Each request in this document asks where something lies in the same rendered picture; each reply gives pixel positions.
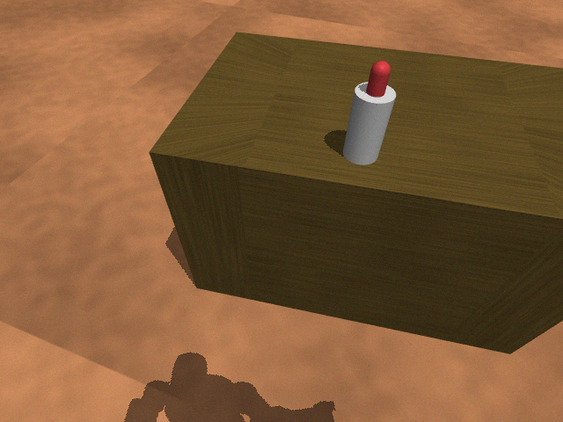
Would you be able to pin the bottle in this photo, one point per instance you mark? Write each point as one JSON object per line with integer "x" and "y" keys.
{"x": 369, "y": 116}

